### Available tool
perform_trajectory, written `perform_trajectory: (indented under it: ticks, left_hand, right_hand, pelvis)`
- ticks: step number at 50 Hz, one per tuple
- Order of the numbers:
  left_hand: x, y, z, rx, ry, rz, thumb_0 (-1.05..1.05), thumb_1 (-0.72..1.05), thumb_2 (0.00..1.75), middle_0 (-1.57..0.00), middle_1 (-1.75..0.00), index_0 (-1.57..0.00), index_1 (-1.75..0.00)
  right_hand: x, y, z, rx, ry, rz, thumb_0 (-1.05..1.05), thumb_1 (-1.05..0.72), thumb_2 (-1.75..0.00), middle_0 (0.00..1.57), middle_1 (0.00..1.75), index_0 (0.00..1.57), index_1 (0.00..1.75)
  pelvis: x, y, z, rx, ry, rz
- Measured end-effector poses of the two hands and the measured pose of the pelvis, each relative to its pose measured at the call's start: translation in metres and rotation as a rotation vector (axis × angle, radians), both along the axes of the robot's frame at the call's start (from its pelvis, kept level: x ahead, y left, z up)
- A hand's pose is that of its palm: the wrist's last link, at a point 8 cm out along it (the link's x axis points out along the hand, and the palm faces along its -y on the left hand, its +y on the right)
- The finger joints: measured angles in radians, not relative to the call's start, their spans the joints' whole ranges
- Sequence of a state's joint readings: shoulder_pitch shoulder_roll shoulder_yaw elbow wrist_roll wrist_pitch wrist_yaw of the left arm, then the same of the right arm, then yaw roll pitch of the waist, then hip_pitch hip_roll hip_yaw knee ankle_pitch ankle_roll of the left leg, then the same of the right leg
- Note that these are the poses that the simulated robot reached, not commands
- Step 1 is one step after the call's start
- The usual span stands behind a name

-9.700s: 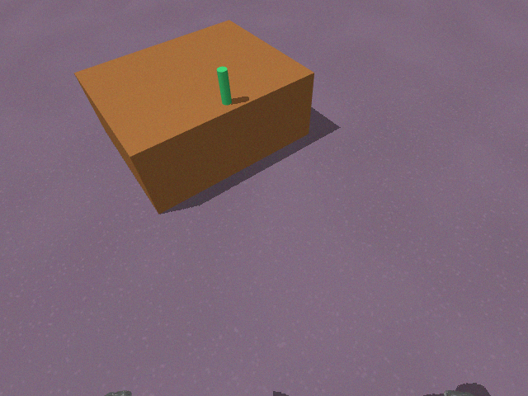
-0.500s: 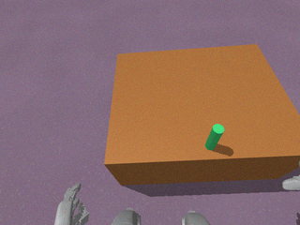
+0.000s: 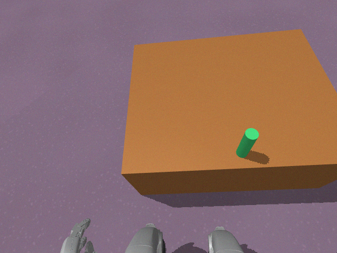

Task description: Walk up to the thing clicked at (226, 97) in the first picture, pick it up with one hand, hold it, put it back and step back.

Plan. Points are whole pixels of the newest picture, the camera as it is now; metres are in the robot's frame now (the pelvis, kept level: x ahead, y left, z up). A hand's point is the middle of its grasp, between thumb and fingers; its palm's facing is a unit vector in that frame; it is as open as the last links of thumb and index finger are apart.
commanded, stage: go down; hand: right
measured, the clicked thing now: (246, 144) +0.47 -0.22 -0.25
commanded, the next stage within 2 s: approach in 0.54 s
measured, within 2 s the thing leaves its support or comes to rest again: neither
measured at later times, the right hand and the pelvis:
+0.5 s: hand out of the picture +0.34 -0.39 +0.01, palm faces +0.20 +0.97 -0.11, open 17.6 cm; pelvis +0.00 -0.01 +0.00, yaw +1 degrees
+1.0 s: hand (328, 143) +0.38 -0.37 -0.06, palm faces +0.16 +0.99 -0.04, open 17.7 cm; pelvis -0.03 -0.01 -0.09, yaw +2 degrees
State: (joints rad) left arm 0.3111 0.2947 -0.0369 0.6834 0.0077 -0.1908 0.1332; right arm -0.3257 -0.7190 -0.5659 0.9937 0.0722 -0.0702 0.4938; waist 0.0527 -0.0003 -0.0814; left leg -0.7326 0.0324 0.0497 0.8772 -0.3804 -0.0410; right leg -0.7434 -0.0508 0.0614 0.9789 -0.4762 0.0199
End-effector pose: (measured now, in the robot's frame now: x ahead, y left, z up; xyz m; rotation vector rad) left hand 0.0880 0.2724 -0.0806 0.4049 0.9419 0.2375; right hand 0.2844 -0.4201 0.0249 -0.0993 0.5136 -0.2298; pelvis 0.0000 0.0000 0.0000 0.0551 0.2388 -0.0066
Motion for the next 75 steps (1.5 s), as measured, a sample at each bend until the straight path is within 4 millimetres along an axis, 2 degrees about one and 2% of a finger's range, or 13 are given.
perform_trajectory:
  ticks: [18,35,39,42,47,54,59,64,70,75]
  left_hand:
    - [-0.012,0.006,-0.001,0.036,0.104,-0.01,0.01,0.91,0.9,-0.2,-0.31,-0.21,-0.3]
    - [-0.021,-0.007,-0.004,0.017,0.122,-0.027,0.0,0.9,0.9,-0.2,-0.31,-0.21,-0.3]
    - [-0.023,-0.007,-0.007,0.019,0.119,-0.035,0.0,0.9,0.9,-0.21,-0.31,-0.21,-0.3]
    - [-0.025,-0.006,-0.016,0.025,0.125,-0.053,0.0,0.89,0.91,-0.21,-0.31,-0.21,-0.3]
    - [-0.025,-0.002,-0.05,0.04,0.144,-0.091,0.0,0.88,0.91,-0.21,-0.3,-0.2,-0.31]
    - [-0.02,-0.003,-0.128,0.051,0.141,-0.111,0.0,0.88,0.91,-0.2,-0.3,-0.19,-0.3]
    - [-0.027,-0.009,-0.189,0.035,0.163,-0.118,0.0,0.89,0.91,-0.19,-0.3,-0.19,-0.3]
    - [-0.049,-0.014,-0.242,-0.006,0.226,-0.103,0.0,0.9,0.9,-0.19,-0.3,-0.19,-0.3]
    - [-0.082,-0.013,-0.287,-0.041,0.297,-0.075,0.0,0.91,0.9,-0.2,-0.3,-0.2,-0.29]
    - [-0.103,-0.008,-0.309,-0.051,0.311,-0.044,0.0,0.9,0.89,-0.2,-0.3,-0.21,-0.29]
  right_hand:
    - [0.025,-0.017,0.005,0.018,-0.103,0.004,-0.02,0.57,-0.07,0.04,0.05,0.04,0.05]
    - [0.029,-0.026,0.006,0.018,-0.144,0.012,-0.02,0.59,-0.08,0.03,0.06,0.04,0.05]
    - [0.032,-0.028,0.001,0.028,-0.158,0.007,-0.02,0.59,-0.08,0.02,0.06,0.03,0.06]
    - [0.037,-0.027,-0.012,0.029,-0.192,0.012,-0.02,0.6,-0.09,0.02,0.06,0.03,0.06]
    - [0.052,-0.014,-0.049,0.027,-0.342,0.05,-0.01,0.6,-0.1,0.01,0.07,0.03,0.06]
    - [0.081,0.015,-0.129,0.064,-0.536,0.103,-0.02,0.61,-0.08,0.02,0.06,0.04,0.05]
    - [0.102,0.03,-0.186,0.094,-0.577,0.113,-0.02,0.6,-0.06,0.04,0.05,0.04,0.05]
    - [0.109,0.04,-0.238,0.104,-0.509,0.116,-0.02,0.59,-0.05,0.05,0.05,0.05,0.04]
    - [0.105,0.053,-0.274,0.088,-0.495,0.112,-0.02,0.56,-0.05,0.05,0.04,0.05,0.04]
    - [0.102,0.071,-0.29,0.079,-0.522,0.129,-0.02,0.54,-0.05,0.05,0.04,0.05,0.04]
  pelvis:
    - [0.006,-0.002,-0.003,0.007,0.038,0.004]
    - [-0.003,-0.008,-0.007,0.016,0.043,0.003]
    - [-0.007,-0.009,-0.012,0.016,0.062,0.004]
    - [-0.011,-0.009,-0.023,0.015,0.095,0.01]
    - [-0.02,-0.01,-0.059,0.016,0.183,0.022]
    - [-0.034,-0.007,-0.135,0.028,0.296,0.035]
    - [-0.047,-0.005,-0.188,0.041,0.333,0.04]
    - [-0.061,-0.005,-0.229,0.048,0.356,0.047]
    - [-0.075,-0.005,-0.269,0.047,0.36,0.051]
    - [-0.087,-0.005,-0.295,0.049,0.341,0.05]
